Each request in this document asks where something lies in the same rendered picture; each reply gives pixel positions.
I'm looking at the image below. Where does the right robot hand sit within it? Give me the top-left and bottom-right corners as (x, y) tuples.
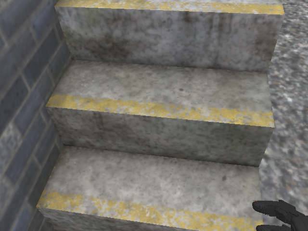
(252, 199), (308, 231)

